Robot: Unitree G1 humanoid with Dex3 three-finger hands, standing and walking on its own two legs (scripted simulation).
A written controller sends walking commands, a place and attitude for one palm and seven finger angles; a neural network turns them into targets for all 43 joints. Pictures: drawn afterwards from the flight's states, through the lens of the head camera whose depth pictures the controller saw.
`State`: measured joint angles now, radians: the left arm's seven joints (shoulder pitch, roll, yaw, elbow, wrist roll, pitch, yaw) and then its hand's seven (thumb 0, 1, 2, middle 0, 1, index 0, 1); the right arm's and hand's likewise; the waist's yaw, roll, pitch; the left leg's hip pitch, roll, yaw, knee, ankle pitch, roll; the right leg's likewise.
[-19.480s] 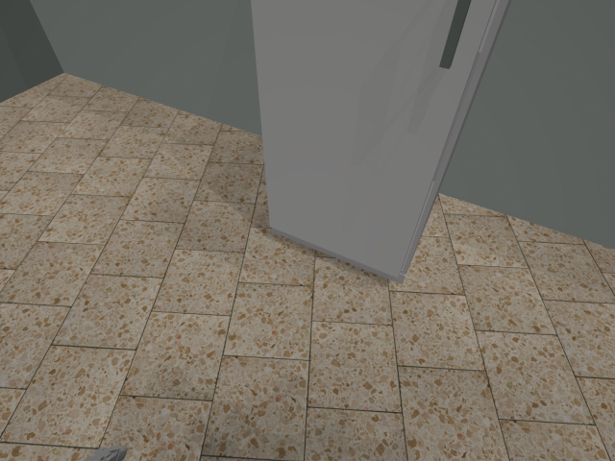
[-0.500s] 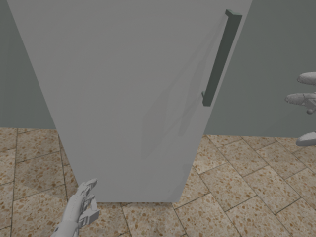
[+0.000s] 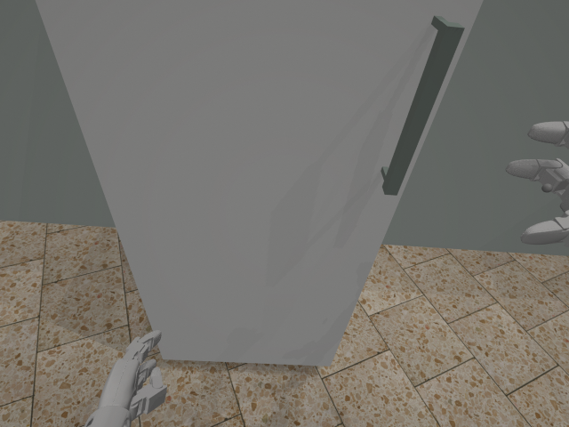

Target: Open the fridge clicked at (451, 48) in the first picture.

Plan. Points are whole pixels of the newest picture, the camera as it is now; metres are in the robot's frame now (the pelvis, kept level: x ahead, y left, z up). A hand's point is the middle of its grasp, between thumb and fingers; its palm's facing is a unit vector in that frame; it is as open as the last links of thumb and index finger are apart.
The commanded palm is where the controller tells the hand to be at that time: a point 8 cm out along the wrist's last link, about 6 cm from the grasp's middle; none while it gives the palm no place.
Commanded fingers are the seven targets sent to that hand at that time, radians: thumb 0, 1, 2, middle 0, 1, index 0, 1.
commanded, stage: move the hooked fingers beside the handle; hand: right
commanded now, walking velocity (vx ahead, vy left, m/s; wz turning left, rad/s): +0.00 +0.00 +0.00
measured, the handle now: (411, 115) +0.48 -0.16 +0.26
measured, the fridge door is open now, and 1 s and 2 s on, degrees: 0 0 0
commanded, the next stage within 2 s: feel for the door with the fingertips in 1.88 s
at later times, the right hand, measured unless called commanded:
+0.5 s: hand (515, 165) +0.36 -0.25 +0.26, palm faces +0.05 +1.00 -0.07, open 14.0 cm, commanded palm +0.33 -0.30 +0.26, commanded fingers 0.00 0.50 -0.30 0.30 1.20 0.30 1.20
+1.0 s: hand (472, 144) +0.40 -0.22 +0.26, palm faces +0.04 +1.00 -0.04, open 14.0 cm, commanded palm +0.37 -0.27 +0.26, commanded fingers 0.00 0.50 -0.30 0.30 1.20 0.30 1.20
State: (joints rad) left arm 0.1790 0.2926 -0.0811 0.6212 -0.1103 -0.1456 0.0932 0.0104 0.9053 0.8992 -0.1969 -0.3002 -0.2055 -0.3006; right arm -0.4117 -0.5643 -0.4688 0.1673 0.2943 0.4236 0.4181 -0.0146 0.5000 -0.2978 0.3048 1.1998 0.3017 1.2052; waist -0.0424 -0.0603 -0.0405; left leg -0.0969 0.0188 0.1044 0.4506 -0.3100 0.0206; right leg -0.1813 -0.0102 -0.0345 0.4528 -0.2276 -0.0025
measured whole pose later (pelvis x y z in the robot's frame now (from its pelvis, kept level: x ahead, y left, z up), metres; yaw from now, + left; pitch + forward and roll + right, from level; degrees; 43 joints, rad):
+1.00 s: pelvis +0.00 +0.00 +0.00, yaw +1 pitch -1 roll +0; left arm 0.22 0.27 -0.07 0.65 -0.10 -0.09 0.09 0.01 0.91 0.90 -0.20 -0.30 -0.21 -0.30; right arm -0.69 -0.47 -0.34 0.45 0.22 0.36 0.25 -0.01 0.50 -0.30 0.30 1.20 0.30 1.21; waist 0.00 -0.05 -0.04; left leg -0.12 0.02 0.08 0.43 -0.29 0.02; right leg -0.19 -0.01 -0.05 0.43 -0.21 -0.01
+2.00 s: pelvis +0.00 -0.01 +0.00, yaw +2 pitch -1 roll +0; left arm 0.25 0.28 -0.05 0.64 -0.10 -0.07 0.08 0.01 0.91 0.90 -0.20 -0.30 -0.21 -0.30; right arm -0.68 -0.51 -0.36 0.50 0.22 0.33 0.28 -0.01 0.50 -0.30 0.30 1.20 0.30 1.20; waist 0.01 -0.04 -0.06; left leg -0.12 0.01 0.07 0.42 -0.28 0.01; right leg -0.20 -0.02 -0.06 0.43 -0.22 -0.01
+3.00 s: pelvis +0.00 +0.00 +0.00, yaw +1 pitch +0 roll +0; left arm 0.25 0.27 -0.04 0.67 -0.09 -0.05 0.09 0.01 0.91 0.90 -0.20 -0.30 -0.21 -0.30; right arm -0.83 -0.46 -0.29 0.64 0.18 0.33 0.18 -0.01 0.50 -0.30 0.30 1.20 0.30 1.21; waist 0.02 -0.03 -0.05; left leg -0.13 0.00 0.08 0.41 -0.27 0.03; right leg -0.21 -0.03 -0.05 0.43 -0.21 0.00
